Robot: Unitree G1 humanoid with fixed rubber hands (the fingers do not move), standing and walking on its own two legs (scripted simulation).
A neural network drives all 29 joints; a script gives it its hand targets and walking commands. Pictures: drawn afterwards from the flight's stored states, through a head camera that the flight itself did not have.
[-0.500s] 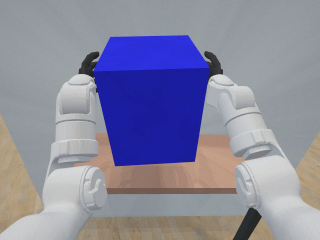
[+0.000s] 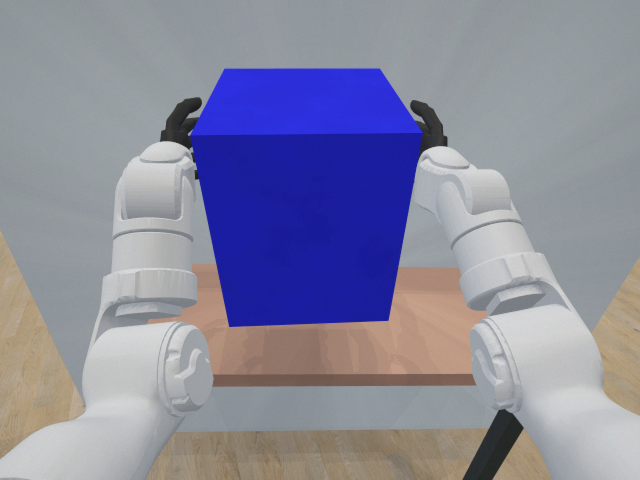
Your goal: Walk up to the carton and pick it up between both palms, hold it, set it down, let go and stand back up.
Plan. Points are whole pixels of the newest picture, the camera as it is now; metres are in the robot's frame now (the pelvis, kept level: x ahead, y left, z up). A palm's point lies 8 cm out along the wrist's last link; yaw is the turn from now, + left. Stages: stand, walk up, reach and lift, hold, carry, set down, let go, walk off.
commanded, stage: hold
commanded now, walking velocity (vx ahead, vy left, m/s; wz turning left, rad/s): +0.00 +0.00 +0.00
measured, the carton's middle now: (306, 194) +0.39 +0.00 +0.25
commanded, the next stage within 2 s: none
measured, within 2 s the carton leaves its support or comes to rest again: neither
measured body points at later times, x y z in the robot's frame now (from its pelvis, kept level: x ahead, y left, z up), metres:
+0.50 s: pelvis +0.00 +0.00 +0.00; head -0.09 +0.02 +0.44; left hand +0.39 +0.15 +0.29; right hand +0.38 -0.14 +0.29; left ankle +0.02 +0.13 -0.75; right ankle +0.01 -0.10 -0.75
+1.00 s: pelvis +0.00 +0.00 +0.00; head -0.10 +0.02 +0.44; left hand +0.39 +0.16 +0.29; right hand +0.38 -0.14 +0.30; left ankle +0.02 +0.13 -0.75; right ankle +0.01 -0.11 -0.75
